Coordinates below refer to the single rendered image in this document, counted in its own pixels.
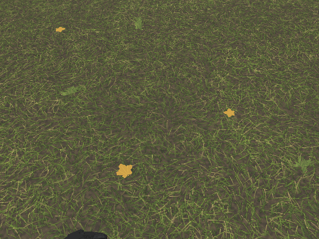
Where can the robot left hand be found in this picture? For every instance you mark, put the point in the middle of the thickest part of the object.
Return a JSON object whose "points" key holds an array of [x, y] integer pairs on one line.
{"points": [[81, 234]]}

